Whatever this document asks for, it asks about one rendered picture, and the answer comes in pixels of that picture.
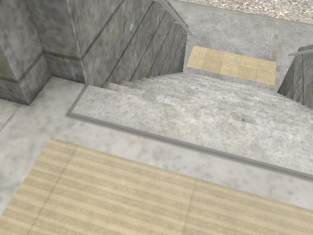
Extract stairs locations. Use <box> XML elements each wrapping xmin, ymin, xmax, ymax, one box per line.
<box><xmin>102</xmin><ymin>71</ymin><xmax>313</xmax><ymax>139</ymax></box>

